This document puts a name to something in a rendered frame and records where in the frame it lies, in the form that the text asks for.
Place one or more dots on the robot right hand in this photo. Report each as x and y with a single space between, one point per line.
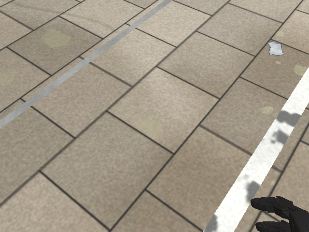
298 218

